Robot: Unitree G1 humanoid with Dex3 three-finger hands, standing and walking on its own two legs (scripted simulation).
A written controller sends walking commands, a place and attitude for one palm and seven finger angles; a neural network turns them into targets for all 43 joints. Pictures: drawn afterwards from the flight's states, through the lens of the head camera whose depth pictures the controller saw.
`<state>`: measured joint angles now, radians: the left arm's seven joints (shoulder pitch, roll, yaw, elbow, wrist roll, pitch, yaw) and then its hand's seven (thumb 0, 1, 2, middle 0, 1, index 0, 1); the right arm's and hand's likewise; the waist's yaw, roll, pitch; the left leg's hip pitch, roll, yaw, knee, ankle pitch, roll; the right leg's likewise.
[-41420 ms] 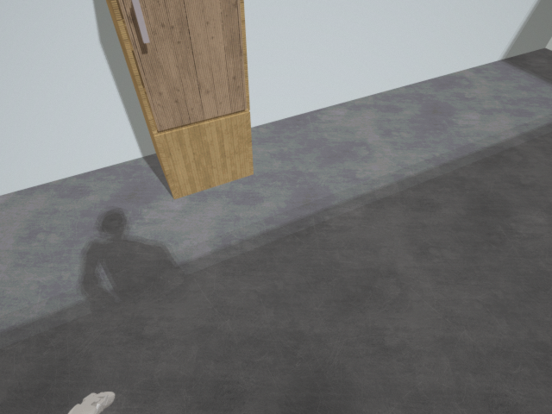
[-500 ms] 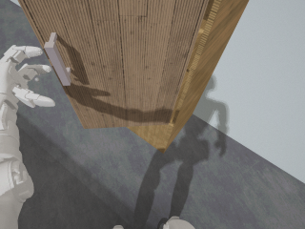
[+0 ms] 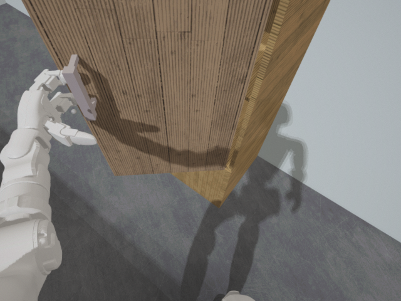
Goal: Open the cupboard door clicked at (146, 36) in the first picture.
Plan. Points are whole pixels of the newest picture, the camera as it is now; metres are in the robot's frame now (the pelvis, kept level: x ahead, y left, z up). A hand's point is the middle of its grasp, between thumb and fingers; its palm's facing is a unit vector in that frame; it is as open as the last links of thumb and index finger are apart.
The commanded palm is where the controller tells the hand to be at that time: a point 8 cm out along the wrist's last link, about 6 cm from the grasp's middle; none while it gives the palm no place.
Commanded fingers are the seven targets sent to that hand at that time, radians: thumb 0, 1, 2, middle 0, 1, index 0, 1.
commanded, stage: slide the fingers in behind the handle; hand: left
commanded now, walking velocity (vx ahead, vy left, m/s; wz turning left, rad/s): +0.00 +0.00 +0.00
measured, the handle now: (83, 89) +0.51 +0.23 +0.11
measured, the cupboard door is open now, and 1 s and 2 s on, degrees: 42 42 52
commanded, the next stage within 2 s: close the thumb around the handle in 0.72 s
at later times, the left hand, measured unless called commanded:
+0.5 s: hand (92, 108) +0.46 +0.20 +0.11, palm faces +0.06 -1.00 -0.03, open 14.0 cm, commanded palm +0.43 +0.26 +0.10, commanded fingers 0.00 -0.50 0.30 -0.30 -1.20 -0.30 -1.20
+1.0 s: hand (90, 111) +0.45 +0.20 +0.11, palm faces +0.05 -1.00 -0.02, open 13.2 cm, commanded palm +0.42 +0.25 +0.10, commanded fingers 0.00 0.06 0.54 -0.34 -1.26 -0.34 -1.26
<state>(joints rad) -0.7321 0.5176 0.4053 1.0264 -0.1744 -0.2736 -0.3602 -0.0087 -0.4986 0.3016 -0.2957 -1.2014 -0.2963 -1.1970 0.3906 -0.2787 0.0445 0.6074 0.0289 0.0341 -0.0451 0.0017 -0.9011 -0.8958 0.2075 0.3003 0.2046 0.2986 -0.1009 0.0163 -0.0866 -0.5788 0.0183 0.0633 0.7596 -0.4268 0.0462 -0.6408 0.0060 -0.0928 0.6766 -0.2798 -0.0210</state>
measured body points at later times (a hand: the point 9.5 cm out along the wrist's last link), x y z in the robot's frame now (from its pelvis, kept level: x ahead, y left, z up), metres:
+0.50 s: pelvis -0.01 -0.01 +0.00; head +0.07 -0.01 +0.44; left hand +0.45 +0.26 +0.11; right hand +0.03 -0.28 -0.12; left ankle -0.04 +0.08 -0.71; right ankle +0.02 -0.11 -0.71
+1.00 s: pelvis -0.01 -0.01 +0.00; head +0.07 -0.01 +0.44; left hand +0.44 +0.26 +0.11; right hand +0.04 -0.28 -0.11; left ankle -0.04 +0.08 -0.71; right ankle +0.02 -0.11 -0.71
